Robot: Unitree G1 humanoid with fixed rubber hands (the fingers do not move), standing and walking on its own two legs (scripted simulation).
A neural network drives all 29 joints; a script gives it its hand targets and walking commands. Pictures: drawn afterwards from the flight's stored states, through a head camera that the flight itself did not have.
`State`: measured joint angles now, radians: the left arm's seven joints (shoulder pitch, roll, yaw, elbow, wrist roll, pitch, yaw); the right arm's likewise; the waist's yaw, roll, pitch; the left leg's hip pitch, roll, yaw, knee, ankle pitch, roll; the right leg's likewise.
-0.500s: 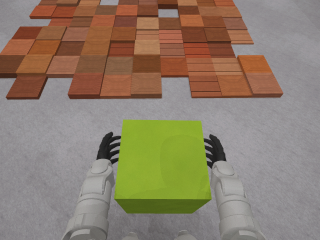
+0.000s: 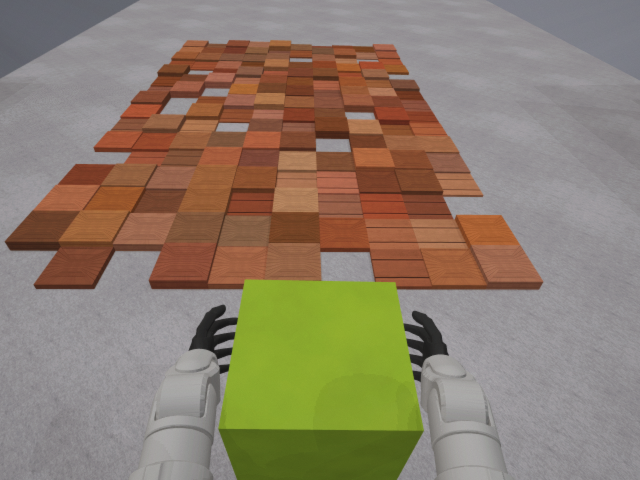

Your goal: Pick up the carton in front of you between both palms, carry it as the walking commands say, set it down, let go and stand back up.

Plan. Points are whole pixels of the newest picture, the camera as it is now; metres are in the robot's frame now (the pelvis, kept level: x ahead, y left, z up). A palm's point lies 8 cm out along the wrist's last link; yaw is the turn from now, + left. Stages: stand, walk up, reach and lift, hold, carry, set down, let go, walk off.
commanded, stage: reach and lift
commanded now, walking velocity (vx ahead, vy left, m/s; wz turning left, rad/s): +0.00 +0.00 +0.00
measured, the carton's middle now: (317, 391) +0.29 +0.00 -0.05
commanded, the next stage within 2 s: hold in 0.86 s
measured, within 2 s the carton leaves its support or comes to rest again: neither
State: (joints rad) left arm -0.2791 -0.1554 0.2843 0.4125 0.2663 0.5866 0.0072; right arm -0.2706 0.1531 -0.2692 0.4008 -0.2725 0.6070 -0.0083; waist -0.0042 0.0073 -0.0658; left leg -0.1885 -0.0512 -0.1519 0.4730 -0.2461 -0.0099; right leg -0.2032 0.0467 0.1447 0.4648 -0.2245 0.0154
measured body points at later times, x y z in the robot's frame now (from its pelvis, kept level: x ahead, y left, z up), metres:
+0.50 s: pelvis +0.00 +0.00 +0.00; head -0.03 +0.00 +0.45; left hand +0.31 +0.15 +0.03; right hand +0.30 -0.15 +0.02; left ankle +0.01 +0.13 -0.74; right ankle +0.02 -0.13 -0.74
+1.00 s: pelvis +0.01 +0.00 +0.01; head -0.03 +0.00 +0.46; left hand +0.30 +0.15 +0.05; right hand +0.30 -0.15 +0.04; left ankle +0.01 +0.13 -0.74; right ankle +0.02 -0.13 -0.74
